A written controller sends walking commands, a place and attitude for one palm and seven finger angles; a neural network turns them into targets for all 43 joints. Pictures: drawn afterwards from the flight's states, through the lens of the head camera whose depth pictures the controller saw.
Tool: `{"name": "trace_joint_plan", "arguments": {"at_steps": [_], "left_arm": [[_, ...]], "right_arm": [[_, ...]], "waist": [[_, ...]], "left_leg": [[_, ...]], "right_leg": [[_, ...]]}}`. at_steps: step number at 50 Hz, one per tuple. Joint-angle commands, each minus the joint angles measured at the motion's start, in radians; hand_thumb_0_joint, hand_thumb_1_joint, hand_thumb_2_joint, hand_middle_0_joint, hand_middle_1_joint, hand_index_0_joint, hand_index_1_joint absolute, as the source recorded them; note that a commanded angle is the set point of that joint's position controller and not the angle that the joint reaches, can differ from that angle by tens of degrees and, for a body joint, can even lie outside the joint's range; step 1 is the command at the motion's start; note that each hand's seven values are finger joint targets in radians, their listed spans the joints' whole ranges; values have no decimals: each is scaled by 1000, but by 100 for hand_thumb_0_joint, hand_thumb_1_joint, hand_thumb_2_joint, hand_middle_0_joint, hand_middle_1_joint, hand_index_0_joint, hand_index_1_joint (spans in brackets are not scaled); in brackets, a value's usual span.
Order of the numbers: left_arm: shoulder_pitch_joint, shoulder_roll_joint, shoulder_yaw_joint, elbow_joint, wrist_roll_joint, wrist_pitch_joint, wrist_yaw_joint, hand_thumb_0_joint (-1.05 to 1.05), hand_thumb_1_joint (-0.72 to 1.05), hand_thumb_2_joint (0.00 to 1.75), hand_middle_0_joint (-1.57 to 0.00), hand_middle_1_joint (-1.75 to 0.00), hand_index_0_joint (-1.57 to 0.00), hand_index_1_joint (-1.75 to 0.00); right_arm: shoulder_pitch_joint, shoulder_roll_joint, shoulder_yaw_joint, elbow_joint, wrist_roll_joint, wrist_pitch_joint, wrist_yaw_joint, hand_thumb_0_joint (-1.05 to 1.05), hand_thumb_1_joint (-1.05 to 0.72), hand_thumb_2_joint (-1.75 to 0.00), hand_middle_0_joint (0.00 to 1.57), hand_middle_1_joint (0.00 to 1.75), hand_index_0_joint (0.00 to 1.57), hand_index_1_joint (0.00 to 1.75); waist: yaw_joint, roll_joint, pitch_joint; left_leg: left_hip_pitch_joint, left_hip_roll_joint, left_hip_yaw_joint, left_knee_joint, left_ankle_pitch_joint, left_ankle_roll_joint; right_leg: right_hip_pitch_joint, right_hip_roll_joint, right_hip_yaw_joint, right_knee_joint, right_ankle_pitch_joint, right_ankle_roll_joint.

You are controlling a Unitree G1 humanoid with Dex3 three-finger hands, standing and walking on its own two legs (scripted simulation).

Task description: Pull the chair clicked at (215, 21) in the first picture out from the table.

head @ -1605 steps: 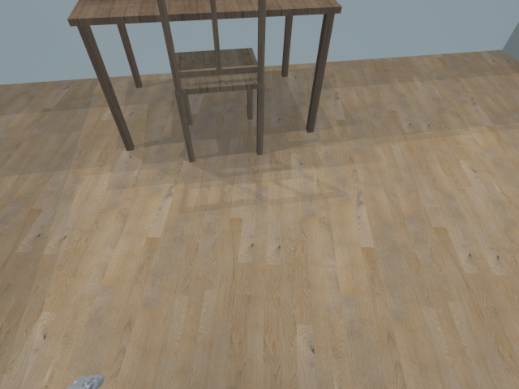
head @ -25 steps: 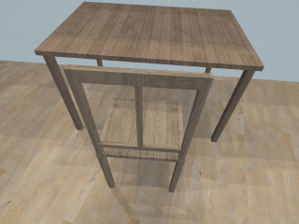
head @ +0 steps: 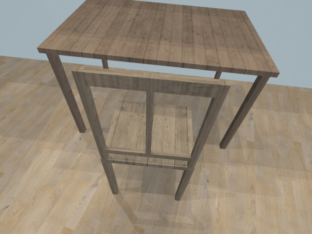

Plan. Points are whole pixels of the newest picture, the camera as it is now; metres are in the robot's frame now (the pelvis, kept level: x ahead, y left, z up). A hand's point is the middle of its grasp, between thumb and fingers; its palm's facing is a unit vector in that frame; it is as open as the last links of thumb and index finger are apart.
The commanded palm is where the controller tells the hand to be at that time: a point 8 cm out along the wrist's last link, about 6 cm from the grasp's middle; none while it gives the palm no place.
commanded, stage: come to a stop and stand still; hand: left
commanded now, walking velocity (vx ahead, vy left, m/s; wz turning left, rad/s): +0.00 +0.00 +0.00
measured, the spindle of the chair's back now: (149, 126) +0.47 +0.06 -0.05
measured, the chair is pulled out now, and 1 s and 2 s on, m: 0.27 0.27 0.27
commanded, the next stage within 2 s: look again from close up in 0.14 s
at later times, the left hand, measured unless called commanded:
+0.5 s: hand out of the picture -0.01 +0.17 -0.18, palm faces +0.00 -0.98 -0.19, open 7.4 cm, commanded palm none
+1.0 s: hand out of the picture -0.02 +0.16 -0.18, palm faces +0.01 -0.98 -0.18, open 7.4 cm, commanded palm none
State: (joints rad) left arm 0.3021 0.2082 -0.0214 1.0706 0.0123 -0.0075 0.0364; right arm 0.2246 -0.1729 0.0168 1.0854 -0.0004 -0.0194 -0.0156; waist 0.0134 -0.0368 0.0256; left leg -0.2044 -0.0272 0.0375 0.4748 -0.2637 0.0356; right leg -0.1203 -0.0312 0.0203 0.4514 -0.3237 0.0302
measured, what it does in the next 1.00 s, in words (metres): stands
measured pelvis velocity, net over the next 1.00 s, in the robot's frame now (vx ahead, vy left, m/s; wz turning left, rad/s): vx -0.01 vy -0.01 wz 0.00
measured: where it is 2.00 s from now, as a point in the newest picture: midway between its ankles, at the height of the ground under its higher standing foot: outside the picture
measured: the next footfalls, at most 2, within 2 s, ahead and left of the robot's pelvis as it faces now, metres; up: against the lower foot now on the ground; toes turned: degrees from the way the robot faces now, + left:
right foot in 1.94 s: +0.09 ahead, -0.27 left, +0.00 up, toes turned -4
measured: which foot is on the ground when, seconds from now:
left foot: down 0.00-1.00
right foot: down 0.00-1.00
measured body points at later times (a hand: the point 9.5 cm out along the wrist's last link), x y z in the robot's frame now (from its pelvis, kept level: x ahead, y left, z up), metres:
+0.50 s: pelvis +0.00 +0.00 +0.00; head +0.01 +0.01 +0.45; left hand -0.01 +0.23 -0.16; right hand +0.02 -0.23 -0.15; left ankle -0.01 +0.09 -0.74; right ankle -0.05 -0.14 -0.74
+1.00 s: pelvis -0.01 -0.01 +0.00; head +0.00 +0.00 +0.45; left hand -0.02 +0.21 -0.16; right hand +0.01 -0.24 -0.15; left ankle -0.01 +0.09 -0.74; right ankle -0.05 -0.14 -0.74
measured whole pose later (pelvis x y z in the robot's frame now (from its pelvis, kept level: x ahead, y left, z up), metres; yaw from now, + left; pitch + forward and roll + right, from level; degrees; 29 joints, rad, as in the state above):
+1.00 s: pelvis -0.01 -0.01 +0.00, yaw +0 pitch -1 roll +0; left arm 0.32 0.17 -0.03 1.11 0.01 -0.01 0.04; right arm 0.25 -0.16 0.01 1.13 0.00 -0.02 -0.02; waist 0.01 -0.03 0.03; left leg -0.17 -0.02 0.04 0.41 -0.22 0.02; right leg -0.10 -0.02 0.02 0.41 -0.30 0.02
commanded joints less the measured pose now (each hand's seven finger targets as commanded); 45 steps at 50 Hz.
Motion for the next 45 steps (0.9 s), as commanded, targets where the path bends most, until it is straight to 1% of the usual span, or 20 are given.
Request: {"name": "trace_joint_plan", "arguments": {"at_steps": [1, 3, 5, 9, 10, 13, 15, 19, 20, 22, 24, 26, 28, 30, 34, 35, 39, 40, 43, 45], "left_arm": [[57, 102, 22, -24, 3, -13, 8, 0, 90, 90, -20, -30, -20, -30], [60, 100, 20, -18, 2, -14, 8, 0, 90, 90, -20, -30, -20, -30], [61, 97, 21, -13, 3, -13, 8, 0, 90, 90, -20, -30, -20, -30], [65, 93, 19, -4, 3, -13, 8, 0, 90, 90, -20, -30, -20, -30], [65, 92, 19, -4, 3, -13, 7, 0, 90, 90, -20, -30, -20, -30], [66, 86, 19, 0, 3, -13, 8, 0, 90, 90, -20, -30, -20, -30], [69, 85, 20, 0, 3, -13, 8, 0, 90, 90, -20, -30, -20, -30], [66, 80, 18, 6, 3, -12, 8, 0, 90, 90, -20, -30, -20, -30], [70, 77, 19, 5, 4, -12, 8, 0, 90, 90, -20, -30, -20, -30], [74, 79, 18, 6, 3, -13, 8, 0, 90, 90, -20, -30, -20, -30], [71, 77, 17, 8, 2, -13, 8, 0, 90, 90, -20, -30, -20, -30], [76, 76, 17, 8, 3, -13, 8, 0, 90, 90, -20, -30, -20, -30], [80, 72, 17, 9, 2, -14, 8, 0, 90, 90, -20, -30, -20, -30], [81, 72, 17, 9, 2, -14, 8, 0, 90, 90, -20, -30, -20, -30], [82, 67, 17, 15, 2, -14, 9, 0, 90, 90, -20, -30, -20, -30], [84, 66, 18, 13, 3, -14, 8, 0, 90, 90, -20, -30, -20, -30], [90, 63, 16, 16, 2, -16, 9, 0, 90, 90, -20, -30, -20, -30], [91, 63, 16, 16, 2, -16, 9, 0, 90, 90, -20, -30, -20, -30], [94, 61, 15, 18, 1, -17, 9, 0, 90, 90, -20, -30, -20, -30], [95, 60, 17, 15, 2, -17, 10, 0, 90, 90, -20, -30, -20, -30]], "right_arm": [[22, -136, -27, -33, -1, -19, -11, 0, -90, -90, 20, 30, 20, 30], [23, -135, -27, -27, -2, -19, -11, 0, -90, -90, 20, 30, 20, 30], [25, -127, -26, -19, 0, -19, -12, 0, -90, -90, 20, 30, 20, 30], [32, -129, -26, -14, -2, -20, -12, 0, -90, -90, 20, 30, 20, 30], [31, -121, -25, -9, 1, -19, -12, 0, -90, -90, 20, 30, 20, 30], [39, -125, -26, -8, -2, -19, -13, 0, -90, -90, 20, 30, 20, 30], [41, -117, -24, -5, 0, -20, -14, 0, -90, -90, 20, 30, 20, 30], [46, -119, -24, -2, -1, -17, -13, 0, -90, -90, 20, 30, 20, 30], [43, -111, -25, -1, 0, -17, -14, 0, -90, -90, 20, 30, 20, 30], [48, -114, -25, 0, -1, -19, -13, 0, -90, -90, 20, 30, 20, 30], [51, -115, -24, 1, -1, -18, -13, 0, -90, -90, 20, 30, 20, 30], [51, -109, -24, 2, 0, -17, -13, 0, -90, -90, 20, 30, 20, 30], [56, -110, -24, 4, -1, -18, -14, 0, -90, -90, 20, 30, 20, 30], [56, -103, -23, 5, 1, -17, -14, 0, -90, -90, 20, 30, 20, 30], [62, -105, -24, 8, -1, -18, -14, 0, -90, -90, 20, 30, 20, 30], [63, -98, -23, 9, 1, -17, -15, 0, -90, -90, 20, 30, 20, 30], [67, -102, -23, 11, 0, -18, -15, 0, -90, -90, 20, 30, 20, 30], [62, -93, -22, 13, 2, -16, -15, 0, -90, -90, 20, 30, 20, 30], [69, -98, -23, 12, 0, -17, -15, 0, -90, -90, 20, 30, 20, 30], [71, -90, -22, 14, 2, -16, -16, 0, -90, -90, 20, 30, 20, 30]], "waist": [[-4, 32, 9], [-4, 38, -7], [-1, 36, 13], [-2, 39, -1], [1, 30, 20], [-2, 33, 1], [1, 40, 16], [-4, 25, 23], [1, 21, 45], [-1, 35, 18], [-3, 38, 13], [0, 34, 35], [-1, 29, 13], [0, 26, 30], [-2, 34, 17], [1, 28, 36], [-2, 31, 15], [1, 24, 40], [-3, 30, 14], [0, 29, 28]], "left_leg": [[45, 113, -105, -87, 272, 6], [64, 114, -105, -88, 279, 5], [54, 115, -104, -96, 275, 7], [65, 115, -108, -102, 274, 6], [50, 114, -103, -104, 258, 7], [67, 114, -106, -104, 271, 5], [59, 115, -102, -107, 279, 7], [58, 114, -106, -116, 250, 3], [46, 114, -101, -119, 234, 5], [62, 112, -104, -115, 252, 3], [66, 114, -102, -117, 250, 2], [52, 112, -99, -120, 239, 2], [70, 115, -100, -117, 251, 2], [61, 114, -98, -118, 247, 3], [70, 115, -99, -120, 255, 1], [57, 114, -97, -122, 247, 3], [76, 115, -99, -118, 267, 1], [62, 114, -94, -122, 241, 1], [80, 115, -97, -119, 257, -1], [71, 115, -93, -120, 261, 0]], "right_leg": [[-55, -66, 45, -62, 235, -41], [-55, -67, 46, -63, 237, -41], [-54, -64, 41, -68, 226, -39], [-51, -67, 42, -71, 222, -39], [-51, -68, 39, -78, 218, -40], [-51, -68, 44, -74, 224, -40], [-48, -68, 42, -80, 229, -40], [-59, -67, 46, -82, 211, -40], [-63, -67, 43, -90, 204, -40], [-57, -69, 49, -84, 220, -41], [-56, -67, 48, -85, 214, -41], [-61, -71, 48, -90, 217, -42], [-58, -71, 49, -87, 223, -42], [-58, -68, 48, -94, 222, -43], [-59, -68, 50, -91, 224, -43], [-57, -68, 49, -97, 221, -43], [-58, -71, 53, -93, 240, -44], [-63, -69, 52, -102, 227, -45], [-61, -71, 55, -95, 240, -46], [-56, -69, 52, -100, 245, -46]]}}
